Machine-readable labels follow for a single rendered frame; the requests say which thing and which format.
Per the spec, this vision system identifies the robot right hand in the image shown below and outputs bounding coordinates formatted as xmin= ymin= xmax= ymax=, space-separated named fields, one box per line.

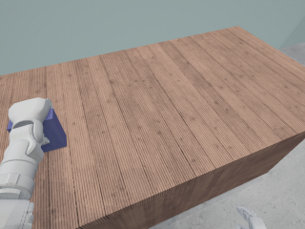
xmin=235 ymin=206 xmax=267 ymax=229

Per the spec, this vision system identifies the sponge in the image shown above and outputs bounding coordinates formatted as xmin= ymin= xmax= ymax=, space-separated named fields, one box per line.
xmin=7 ymin=108 xmax=67 ymax=153

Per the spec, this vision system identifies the table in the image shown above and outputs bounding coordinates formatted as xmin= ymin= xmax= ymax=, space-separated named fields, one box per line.
xmin=0 ymin=26 xmax=305 ymax=229

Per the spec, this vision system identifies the robot left hand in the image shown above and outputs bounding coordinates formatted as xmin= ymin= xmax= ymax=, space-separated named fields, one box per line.
xmin=8 ymin=97 xmax=54 ymax=145

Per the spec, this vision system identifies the robot left upper arm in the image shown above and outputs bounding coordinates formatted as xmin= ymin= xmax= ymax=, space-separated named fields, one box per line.
xmin=0 ymin=198 xmax=34 ymax=229

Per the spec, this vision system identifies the robot left forearm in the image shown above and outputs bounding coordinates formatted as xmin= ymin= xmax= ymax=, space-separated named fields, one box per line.
xmin=0 ymin=117 xmax=44 ymax=200

